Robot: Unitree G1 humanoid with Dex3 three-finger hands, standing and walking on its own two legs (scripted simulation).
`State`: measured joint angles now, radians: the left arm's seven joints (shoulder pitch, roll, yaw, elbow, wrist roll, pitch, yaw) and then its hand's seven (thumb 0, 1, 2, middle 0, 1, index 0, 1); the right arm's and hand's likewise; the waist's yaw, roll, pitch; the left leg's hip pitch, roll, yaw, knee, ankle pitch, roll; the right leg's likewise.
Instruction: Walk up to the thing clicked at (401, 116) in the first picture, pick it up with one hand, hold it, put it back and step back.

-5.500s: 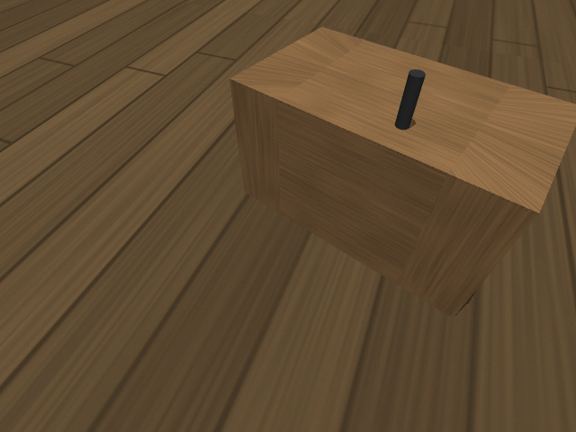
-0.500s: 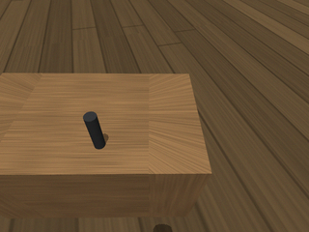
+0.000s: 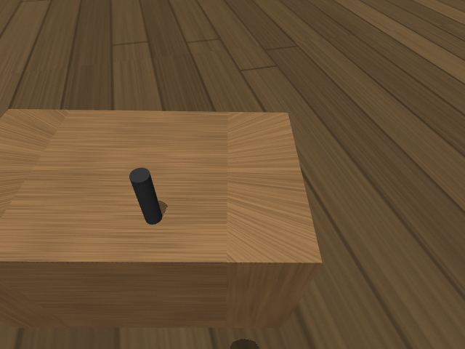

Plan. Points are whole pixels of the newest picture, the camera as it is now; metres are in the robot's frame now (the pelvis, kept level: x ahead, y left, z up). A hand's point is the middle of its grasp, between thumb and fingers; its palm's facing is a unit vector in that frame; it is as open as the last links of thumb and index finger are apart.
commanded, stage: stand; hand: left
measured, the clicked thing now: (147, 198) +0.47 +0.23 -0.10
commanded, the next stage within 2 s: go down in 0.70 s
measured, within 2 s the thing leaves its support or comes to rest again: neither
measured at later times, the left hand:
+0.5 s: hand out of the picture +0.08 +0.25 -0.16, palm faces -0.04 -0.94 -0.34, open 7.4 cm
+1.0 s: hand out of the picture +0.15 +0.24 -0.15, palm faces +0.08 -0.94 -0.32, open 9.8 cm
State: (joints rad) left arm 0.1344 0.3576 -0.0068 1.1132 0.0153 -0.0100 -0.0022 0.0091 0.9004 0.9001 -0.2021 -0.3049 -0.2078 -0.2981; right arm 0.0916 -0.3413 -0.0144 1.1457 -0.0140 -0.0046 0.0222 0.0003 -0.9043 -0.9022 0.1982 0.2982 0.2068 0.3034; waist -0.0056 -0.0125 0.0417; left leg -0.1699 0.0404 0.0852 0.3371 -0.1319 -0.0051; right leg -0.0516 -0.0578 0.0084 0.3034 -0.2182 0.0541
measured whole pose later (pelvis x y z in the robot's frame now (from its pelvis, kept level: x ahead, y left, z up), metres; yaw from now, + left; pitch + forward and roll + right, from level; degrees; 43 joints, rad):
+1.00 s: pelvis -0.01 -0.01 -0.01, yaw +1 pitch +2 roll -1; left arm -0.01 0.32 0.07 0.94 -0.03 0.03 0.01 0.01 0.64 0.62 -0.08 -0.14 -0.09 -0.14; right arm 0.03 -0.31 -0.07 0.90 0.06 -0.09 -0.03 0.00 -0.61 -0.61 0.09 0.14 0.10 0.15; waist -0.01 0.02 0.08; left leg -0.36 0.05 0.05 0.49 -0.17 -0.01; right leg -0.24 -0.05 -0.02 0.48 -0.28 0.04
